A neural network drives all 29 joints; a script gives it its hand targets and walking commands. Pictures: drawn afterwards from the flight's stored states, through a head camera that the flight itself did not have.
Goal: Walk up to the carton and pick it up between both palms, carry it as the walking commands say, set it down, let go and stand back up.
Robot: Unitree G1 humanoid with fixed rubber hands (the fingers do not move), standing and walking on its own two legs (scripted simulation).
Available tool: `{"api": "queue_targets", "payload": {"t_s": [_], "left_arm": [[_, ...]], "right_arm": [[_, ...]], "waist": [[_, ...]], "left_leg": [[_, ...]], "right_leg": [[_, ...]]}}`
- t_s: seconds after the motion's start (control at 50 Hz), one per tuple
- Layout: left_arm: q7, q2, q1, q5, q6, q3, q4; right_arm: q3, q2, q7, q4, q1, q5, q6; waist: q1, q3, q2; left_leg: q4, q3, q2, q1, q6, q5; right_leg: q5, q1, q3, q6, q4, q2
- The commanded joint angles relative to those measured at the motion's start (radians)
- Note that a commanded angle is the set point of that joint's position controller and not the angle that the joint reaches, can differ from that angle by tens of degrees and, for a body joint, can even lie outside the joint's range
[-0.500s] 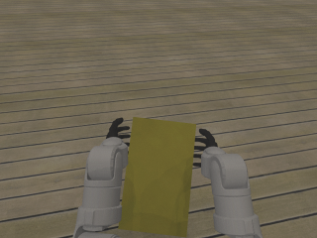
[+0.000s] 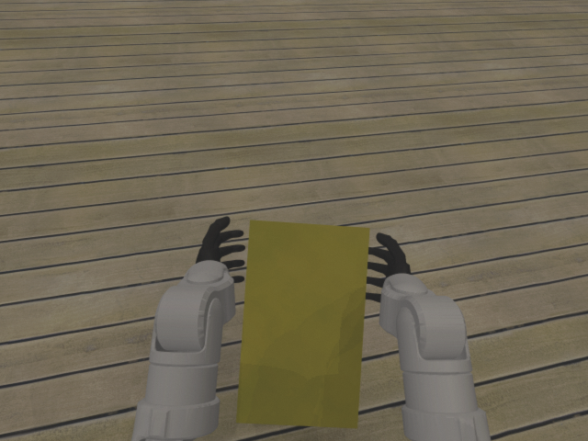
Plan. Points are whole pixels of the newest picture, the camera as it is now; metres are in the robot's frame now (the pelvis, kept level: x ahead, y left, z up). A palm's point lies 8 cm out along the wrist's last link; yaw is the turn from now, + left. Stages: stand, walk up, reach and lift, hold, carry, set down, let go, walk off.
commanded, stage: carry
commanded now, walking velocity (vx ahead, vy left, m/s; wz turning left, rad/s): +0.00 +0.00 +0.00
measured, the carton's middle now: (298, 303) +0.32 +0.00 -0.05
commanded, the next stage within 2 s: none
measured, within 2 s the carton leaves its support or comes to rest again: neither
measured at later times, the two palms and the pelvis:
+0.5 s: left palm (188, 139) +0.58 +0.20 +0.05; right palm (321, 158) +0.56 -0.03 +0.04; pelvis +0.27 +0.09 -0.01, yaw -2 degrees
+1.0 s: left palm (182, 60) +0.79 +0.25 +0.09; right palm (297, 74) +0.77 +0.01 +0.08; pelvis +0.48 +0.14 +0.00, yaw -4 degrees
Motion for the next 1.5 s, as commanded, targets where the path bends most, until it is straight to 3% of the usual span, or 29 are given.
{"api": "queue_targets", "payload": {"t_s": [0.0,0.1,0.12,0.14,0.16,0.18,0.22,0.24,0.32,0.36,0.44,0.52,0.58,0.64,0.72,0.76,0.8,0.84,0.96,1.0,1.06,1.1,1.14,1.22,1.26,1.4,1.44,1.46,1.48], "left_arm": [[-0.138,-0.976,-0.171,-0.199,-0.033,-0.338,-0.098],[-0.149,-0.982,-0.184,-0.219,-0.034,-0.393,-0.174],[-0.15,-1.0,-0.191,-0.231,-0.027,-0.403,-0.179],[-0.153,-0.923,-0.126,-0.164,-0.032,-0.316,-0.023],[-0.142,-0.861,-0.172,-0.131,-0.063,-0.243,0.044],[-0.135,-0.866,-0.128,-0.132,-0.086,-0.225,0.033],[-0.175,-0.824,-0.111,-0.075,-0.137,-0.21,0.171],[-0.177,-0.945,-0.226,-0.197,-0.141,-0.369,-0.098],[-0.182,-0.912,-0.403,-0.223,-0.118,-0.406,-0.062],[-0.179,-0.872,-0.278,-0.196,-0.153,-0.384,-0.043],[-0.214,-0.909,-0.168,-0.133,-0.167,-0.323,0.14],[-0.18,-0.959,-0.187,-0.231,-0.16,-0.392,-0.149],[-0.179,-0.944,-0.114,-0.196,-0.127,-0.378,-0.096],[-0.214,-0.908,-0.079,-0.106,-0.151,-0.352,0.074],[-0.244,-0.942,-0.239,-0.126,-0.175,-0.353,0.062],[-0.223,-0.98,-0.345,-0.209,-0.164,-0.399,-0.083],[-0.202,-0.976,-0.362,-0.221,-0.138,-0.422,-0.109],[-0.212,-0.935,-0.299,-0.169,-0.122,-0.404,0.031],[-0.207,-0.988,-0.307,-0.211,-0.106,-0.386,-0.014],[-0.205,-0.993,-0.247,-0.209,-0.093,-0.365,0.006],[-0.216,-0.997,-0.256,-0.172,-0.117,-0.357,0.053],[-0.238,-0.978,-0.224,-0.111,-0.152,-0.309,0.182],[-0.239,-0.995,-0.322,-0.165,-0.179,-0.334,0.055],[-0.236,-1.009,-0.34,-0.17,-0.173,-0.408,0.08],[-0.247,-0.997,-0.398,-0.159,-0.199,-0.437,0.075],[-0.183,-0.981,-0.24,-0.264,-0.105,-0.395,-0.141],[-0.199,-0.902,-0.093,-0.14,-0.097,-0.309,0.148],[-0.198,-0.909,-0.123,-0.139,-0.106,-0.327,0.1],[-0.188,-0.926,-0.155,-0.171,-0.121,-0.321,0.016]], "right_arm": [[0.392,0.917,0.162,-0.242,-0.395,0.254,-0.09],[0.447,0.897,0.168,-0.31,-0.346,0.259,-0.091],[0.451,0.895,0.167,-0.327,-0.368,0.271,-0.086],[0.402,0.832,0.172,-0.187,-0.396,0.228,-0.085],[0.353,0.767,0.172,-0.153,-0.48,0.229,-0.109],[0.349,0.775,0.175,-0.159,-0.46,0.239,-0.133],[0.287,0.75,0.197,0.044,-0.354,0.161,-0.2],[0.368,0.857,0.192,-0.166,-0.355,0.23,-0.209],[0.233,0.858,0.162,-0.011,-0.285,0.104,-0.206],[0.261,0.799,0.166,-0.072,-0.324,0.117,-0.246],[0.346,0.861,0.195,-0.017,-0.391,0.137,-0.248],[0.475,0.929,0.167,-0.306,-0.435,0.264,-0.221],[0.472,0.919,0.166,-0.253,-0.337,0.228,-0.183],[0.471,0.9,0.204,-0.069,-0.323,0.165,-0.184],[0.471,0.938,0.243,-0.048,-0.472,0.195,-0.218],[0.448,0.976,0.224,-0.157,-0.524,0.238,-0.214],[0.405,0.971,0.208,-0.122,-0.454,0.228,-0.197],[0.349,0.943,0.208,0.035,-0.363,0.154,-0.182],[0.401,0.976,0.195,-0.079,-0.45,0.204,-0.155],[0.417,0.958,0.189,-0.114,-0.451,0.214,-0.144],[0.448,0.964,0.207,-0.088,-0.504,0.223,-0.148],[0.433,0.943,0.237,0.028,-0.534,0.189,-0.184],[0.445,0.975,0.238,-0.062,-0.564,0.228,-0.216],[0.376,0.987,0.237,0.05,-0.434,0.167,-0.228],[0.355,0.975,0.245,0.082,-0.437,0.137,-0.247],[0.429,0.934,0.165,-0.246,-0.409,0.251,-0.155],[0.378,0.843,0.18,-0.001,-0.311,0.144,-0.143],[0.429,0.871,0.187,-0.049,-0.371,0.178,-0.143],[0.469,0.894,0.186,-0.147,-0.439,0.245,-0.146]], "waist": [[-0.032,-0.378,0.113],[-0.012,-0.412,0.054],[0.017,-0.455,-0.035],[0.069,-0.531,-0.183],[0.072,-0.467,-0.357],[0.067,-0.419,-0.345],[0.025,-0.33,-0.019],[0.011,-0.32,0.1],[-0.058,-0.374,0.078],[-0.033,-0.417,0.248],[-0.029,-0.402,0.057],[-0.026,-0.462,0.089],[-0.019,-0.522,0.049],[0.016,-0.589,-0.331],[-0.004,-0.336,-0.165],[-0.019,-0.372,-0.014],[-0.032,-0.418,0.256],[-0.033,-0.379,0.231],[-0.026,-0.314,0.118],[-0.011,-0.375,0.026],[0.021,-0.518,-0.294],[0.01,-0.426,-0.316],[-0.012,-0.386,-0.169],[-0.027,-0.442,0.264],[-0.035,-0.383,0.254],[-0.012,-0.392,0.104],[0.025,-0.555,-0.146],[0.037,-0.534,-0.366],[0.022,-0.477,-0.381]], "left_leg": [[-0.06,-0.206,0.209,0.481,-0.031,1.741],[0.145,-0.101,0.16,0.245,-0.101,1.815],[0.369,-0.06,0.128,0.048,-0.144,1.58],[0.725,-0.038,0.043,-0.234,-0.188,0.882],[0.89,-0.12,-0.075,-0.552,-0.202,-0.06],[0.972,-0.29,-0.034,-0.7,-0.16,-0.335],[0.708,-0.309,0.062,-0.697,-0.081,-0.293],[0.51,-0.234,0.069,-0.634,-0.077,-0.22],[-0.087,-0.007,-0.058,-0.003,-0.078,0.477],[-0.119,-0.473,0.28,0.183,0.093,1.321],[-0.082,-0.498,0.292,0.285,0.131,1.485],[-0.019,-0.325,0.228,0.407,0.061,1.645],[0.033,-0.209,0.172,0.266,0.0,1.41],[0.296,-0.062,-0.001,-0.316,-0.089,0.234],[-0.062,-0.029,-0.01,-0.405,-0.084,0.064],[-0.164,-0.075,0.034,-0.036,-0.062,0.552],[-0.062,-0.271,0.23,0.341,0.04,1.473],[-0.084,-0.314,0.274,0.297,0.075,1.608],[-0.058,-0.193,0.202,0.297,0.013,1.561],[0.003,-0.137,0.171,0.165,-0.018,1.347],[0.344,-0.046,0.017,-0.25,-0.111,0.228],[0.152,-0.071,0.017,-0.437,-0.093,-0.1],[-0.146,-0.023,0.007,-0.285,-0.093,0.1],[-0.059,-0.242,0.26,0.384,0.029,1.67],[-0.061,-0.266,0.259,0.421,0.025,1.77],[0.025,-0.131,0.191,0.293,-0.011,1.628],[0.397,-0.03,0.097,-0.099,-0.083,0.973],[0.607,-0.008,-0.025,-0.374,-0.124,0.157],[0.581,-0.083,-0.03,-0.469,-0.112,-0.12]], "right_leg": [[0.105,-0.272,-0.087,-0.016,-0.051,0.075],[0.45,0.148,-0.175,-0.063,-0.394,0.126],[0.88,0.399,-0.065,-0.131,-0.458,0.017],[1.558,0.681,0.215,-0.334,-0.34,-0.236],[1.854,0.821,0.457,-0.481,-0.347,-0.364],[1.758,0.819,0.547,-0.467,-0.35,-0.396],[1.349,0.639,0.452,-0.312,-0.388,-0.362],[1.191,0.596,0.322,-0.244,-0.391,-0.312],[0.699,0.195,-0.065,-0.094,-0.187,-0.103],[-0.014,-0.042,-0.009,-0.006,0.113,0.059],[-0.073,-0.129,0.072,-0.002,0.003,0.053],[0.034,-0.118,0.028,-0.018,-0.298,0.042],[0.49,0.162,-0.018,-0.043,-0.522,-0.004],[1.825,0.792,0.259,-0.23,-0.347,-0.301],[1.498,0.664,0.13,-0.151,-0.363,-0.227],[1.044,0.361,0.056,-0.09,-0.268,-0.157],[0.18,-0.051,-0.021,-0.025,-0.059,-0.029],[-0.067,-0.09,0.009,-0.01,-0.11,0.008],[0.14,-0.059,-0.076,-0.024,-0.307,0.038],[0.494,0.173,-0.06,-0.039,-0.438,-0.005],[1.619,0.656,0.26,-0.272,-0.366,-0.318],[1.698,0.745,0.249,-0.242,-0.363,-0.328],[1.493,0.62,0.081,-0.143,-0.291,-0.231],[0.031,-0.08,-0.045,-0.016,-0.084,-0.007],[-0.009,-0.189,-0.045,-0.02,-0.111,0.026],[0.302,0.046,-0.111,-0.042,-0.387,0.044],[1.304,0.602,0.098,-0.183,-0.398,-0.173],[1.869,0.797,0.3,-0.331,-0.363,-0.341],[1.895,0.769,0.34,-0.354,-0.388,-0.362]]}}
